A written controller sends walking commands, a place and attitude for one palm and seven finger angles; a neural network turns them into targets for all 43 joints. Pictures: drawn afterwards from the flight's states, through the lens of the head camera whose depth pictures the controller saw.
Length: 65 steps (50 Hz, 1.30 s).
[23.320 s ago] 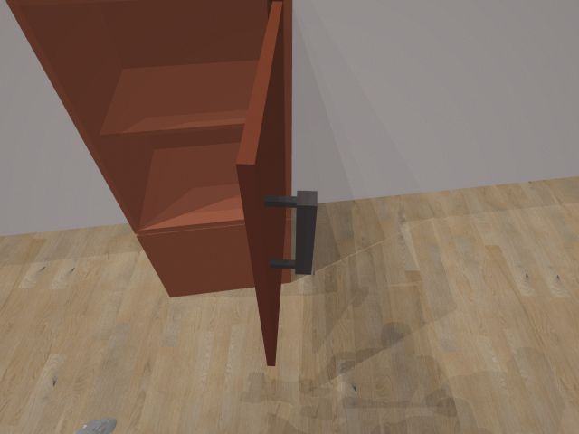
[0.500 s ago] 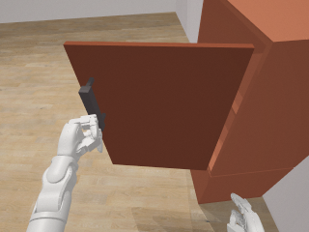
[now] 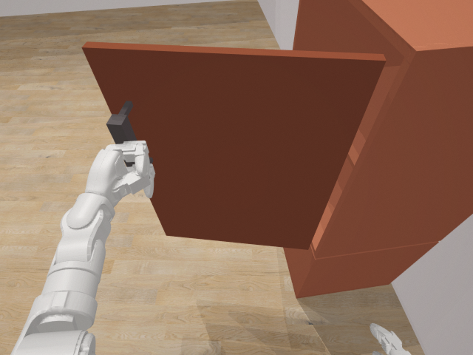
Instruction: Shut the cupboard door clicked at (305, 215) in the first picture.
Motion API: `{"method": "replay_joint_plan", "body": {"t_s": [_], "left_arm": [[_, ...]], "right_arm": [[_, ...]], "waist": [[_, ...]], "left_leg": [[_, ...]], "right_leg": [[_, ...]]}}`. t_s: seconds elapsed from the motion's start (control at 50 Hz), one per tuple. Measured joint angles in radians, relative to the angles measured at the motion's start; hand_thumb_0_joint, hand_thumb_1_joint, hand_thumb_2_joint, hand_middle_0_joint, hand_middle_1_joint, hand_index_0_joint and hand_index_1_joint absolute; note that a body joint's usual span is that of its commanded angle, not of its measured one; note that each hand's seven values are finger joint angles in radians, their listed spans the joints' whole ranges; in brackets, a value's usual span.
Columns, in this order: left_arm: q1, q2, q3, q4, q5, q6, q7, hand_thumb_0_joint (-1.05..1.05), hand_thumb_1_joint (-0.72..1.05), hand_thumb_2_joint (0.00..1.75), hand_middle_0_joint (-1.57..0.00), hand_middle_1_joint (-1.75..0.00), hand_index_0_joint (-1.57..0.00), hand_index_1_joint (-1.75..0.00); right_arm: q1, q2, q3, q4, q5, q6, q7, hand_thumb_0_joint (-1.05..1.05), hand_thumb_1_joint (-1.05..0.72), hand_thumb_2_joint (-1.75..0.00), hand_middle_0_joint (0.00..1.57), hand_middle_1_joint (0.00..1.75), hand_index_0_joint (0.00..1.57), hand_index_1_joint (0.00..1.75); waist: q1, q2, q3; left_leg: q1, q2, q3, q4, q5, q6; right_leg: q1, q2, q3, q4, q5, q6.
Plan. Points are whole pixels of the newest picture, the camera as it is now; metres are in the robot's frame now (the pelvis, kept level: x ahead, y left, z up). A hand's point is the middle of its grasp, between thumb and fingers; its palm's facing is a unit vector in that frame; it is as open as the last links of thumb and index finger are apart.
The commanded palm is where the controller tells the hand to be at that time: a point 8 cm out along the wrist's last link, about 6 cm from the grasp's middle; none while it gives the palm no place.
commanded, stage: push the door shut along its arc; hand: left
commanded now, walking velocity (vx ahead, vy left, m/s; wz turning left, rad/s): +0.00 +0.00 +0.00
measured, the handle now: (135, 145) +0.46 +0.20 +0.10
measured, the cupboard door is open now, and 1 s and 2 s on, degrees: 76 64 51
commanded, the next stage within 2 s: pull the fist back off the door in 1.32 s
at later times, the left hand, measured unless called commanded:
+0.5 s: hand (171, 152) +0.43 +0.13 +0.10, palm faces -0.29 -0.96 -0.03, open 3.1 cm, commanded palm +0.43 +0.18 +0.11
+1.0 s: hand (195, 132) +0.48 +0.09 +0.11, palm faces -0.42 -0.91 -0.02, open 3.0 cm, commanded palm +0.49 +0.14 +0.11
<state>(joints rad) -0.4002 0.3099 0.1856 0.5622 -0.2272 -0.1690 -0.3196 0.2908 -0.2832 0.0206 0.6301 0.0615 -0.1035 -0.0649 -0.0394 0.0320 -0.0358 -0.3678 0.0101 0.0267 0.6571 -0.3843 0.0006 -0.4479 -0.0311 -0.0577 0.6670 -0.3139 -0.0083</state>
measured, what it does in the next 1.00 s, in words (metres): stands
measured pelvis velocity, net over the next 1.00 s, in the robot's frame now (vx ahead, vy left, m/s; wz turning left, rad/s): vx -0.01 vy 0.01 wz -0.02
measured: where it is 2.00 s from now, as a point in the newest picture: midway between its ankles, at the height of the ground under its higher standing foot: outside the picture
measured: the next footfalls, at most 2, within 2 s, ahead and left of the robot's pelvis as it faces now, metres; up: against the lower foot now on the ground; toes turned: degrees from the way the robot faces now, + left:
none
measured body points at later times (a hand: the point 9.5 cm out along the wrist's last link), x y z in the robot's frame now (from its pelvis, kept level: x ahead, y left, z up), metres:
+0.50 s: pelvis -0.01 +0.01 -0.01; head +0.05 +0.00 +0.44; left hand +0.44 +0.18 +0.11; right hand +0.06 -0.25 -0.12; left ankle -0.03 +0.12 -0.72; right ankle +0.01 -0.11 -0.72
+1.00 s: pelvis -0.01 +0.01 -0.01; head +0.09 +0.00 +0.43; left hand +0.50 +0.14 +0.11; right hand -0.01 -0.27 -0.13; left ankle -0.03 +0.12 -0.72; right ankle +0.01 -0.11 -0.72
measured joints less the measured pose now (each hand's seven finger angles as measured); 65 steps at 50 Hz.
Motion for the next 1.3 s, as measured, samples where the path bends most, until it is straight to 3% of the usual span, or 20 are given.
{"method": "replay_joint_plan", "body": {"t_s": [0.36,0.56,0.96,1.3], "left_arm": [[-0.284,0.023,-0.032,0.321,0.018,-0.06,-0.066,0.02,0.9,0.9,-1.3,-1.5,-1.3,-1.5],[-0.375,0.054,0.006,0.435,0.04,-0.092,-0.099,0.02,0.9,0.9,-1.3,-1.5,-1.3,-1.5],[-0.572,0.114,0.045,0.58,0.074,-0.076,-0.168,0.01,0.89,0.91,-1.3,-1.5,-1.3,-1.5],[-0.738,0.128,-0.048,0.663,0.069,-0.039,-0.174,0.01,0.97,0.98,-1.3,-1.5,-1.3,-1.5]], "right_arm": [[0.015,0.007,0.009,0.022,-0.012,0.025,0.009,0.01,-0.9,-0.9,0.2,0.3,0.2,0.3],[0.047,0.008,0.01,0.021,-0.022,0.038,0.011,0.01,-0.9,-0.9,0.2,0.3,0.2,0.3],[0.091,-0.014,-0.003,0.034,-0.043,0.041,0.005,0.01,-0.9,-0.9,0.2,0.3,0.2,0.3],[0.085,-0.013,-0.005,0.078,-0.057,0.022,0.005,0.01,-0.9,-0.9,0.2,0.3,0.2,0.3]], "waist": [[-0.037,-0.009,-0.007],[-0.07,-0.013,-0.01],[-0.135,-0.011,-0.009],[-0.147,-0.008,-0.007]], "left_leg": [[-0.092,-0.015,0.003,0.049,-0.005,0.014],[-0.131,-0.009,0.017,0.067,-0.012,0.016],[-0.231,0.007,0.022,0.107,-0.022,0.011],[-0.324,0.003,-0.003,0.16,-0.033,0.009]], "right_leg": [[-0.087,-0.016,0.005,0.039,0.001,0.01],[-0.131,-0.009,0.019,0.055,0.002,0.012],[-0.231,0.006,0.025,0.082,0.003,0.005],[-0.309,-0.001,0.002,0.121,-0.01,0.001]]}}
